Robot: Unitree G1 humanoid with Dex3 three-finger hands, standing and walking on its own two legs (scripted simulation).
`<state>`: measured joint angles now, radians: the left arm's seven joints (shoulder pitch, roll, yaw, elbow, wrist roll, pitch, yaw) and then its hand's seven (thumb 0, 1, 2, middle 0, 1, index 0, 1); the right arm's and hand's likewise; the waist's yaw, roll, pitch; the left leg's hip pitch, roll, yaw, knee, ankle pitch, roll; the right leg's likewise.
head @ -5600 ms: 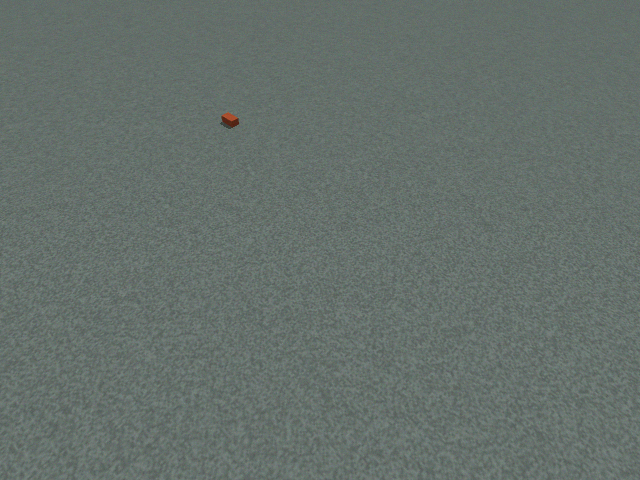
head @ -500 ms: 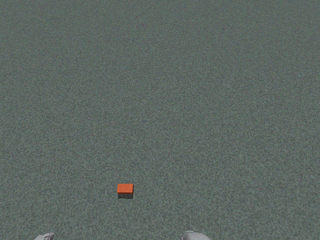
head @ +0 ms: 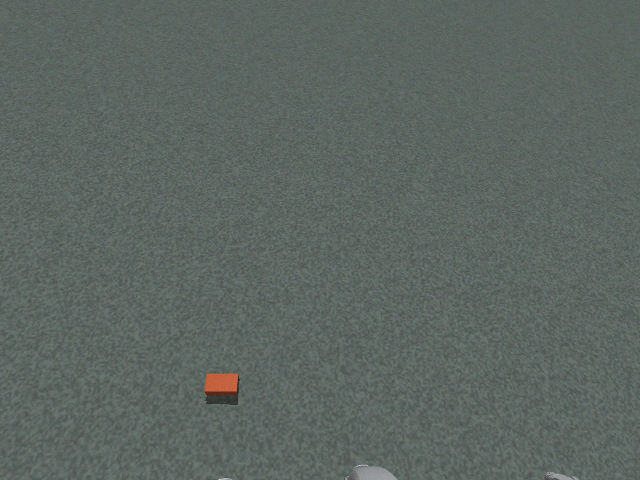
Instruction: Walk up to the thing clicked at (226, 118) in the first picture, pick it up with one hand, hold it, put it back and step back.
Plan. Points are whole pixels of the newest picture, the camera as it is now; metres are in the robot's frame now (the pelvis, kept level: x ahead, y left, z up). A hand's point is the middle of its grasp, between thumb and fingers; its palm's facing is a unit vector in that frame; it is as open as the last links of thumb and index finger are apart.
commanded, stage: walk up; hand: left
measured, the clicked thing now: (222, 384) +0.45 +0.21 -0.74
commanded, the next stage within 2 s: stand in 1.38 s
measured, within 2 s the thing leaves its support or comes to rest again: neither
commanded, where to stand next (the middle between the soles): +0.07 -0.08 m, yaw +3 degrees
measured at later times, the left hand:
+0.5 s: hand out of the picture +0.12 +0.20 -0.13, palm faces -0.01 -0.94 -0.33, open 7.4 cm
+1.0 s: hand out of the picture +0.08 +0.22 -0.14, palm faces +0.03 -0.95 -0.32, open 7.4 cm
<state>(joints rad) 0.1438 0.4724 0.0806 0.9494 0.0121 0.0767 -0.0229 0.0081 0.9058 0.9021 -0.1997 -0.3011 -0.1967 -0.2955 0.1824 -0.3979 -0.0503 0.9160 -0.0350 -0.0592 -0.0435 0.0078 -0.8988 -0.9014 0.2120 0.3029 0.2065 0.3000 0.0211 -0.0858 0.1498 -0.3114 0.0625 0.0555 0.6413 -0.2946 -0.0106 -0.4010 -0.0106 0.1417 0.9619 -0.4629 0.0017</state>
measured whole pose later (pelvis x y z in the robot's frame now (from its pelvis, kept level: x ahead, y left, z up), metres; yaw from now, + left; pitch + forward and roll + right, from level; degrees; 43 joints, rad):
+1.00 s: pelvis +0.00 -0.04 +0.02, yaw +2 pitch -2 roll +0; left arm 0.07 0.35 0.02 1.14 0.01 0.01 -0.02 0.01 0.90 0.90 -0.20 -0.30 -0.20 -0.30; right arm 0.10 -0.35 0.00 1.12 -0.02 -0.02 0.01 0.01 -0.90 -0.90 0.21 0.30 0.20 0.30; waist 0.01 -0.01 0.06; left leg -0.16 0.03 -0.04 0.38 -0.18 -0.04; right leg -0.12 -0.02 -0.01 0.38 -0.22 0.02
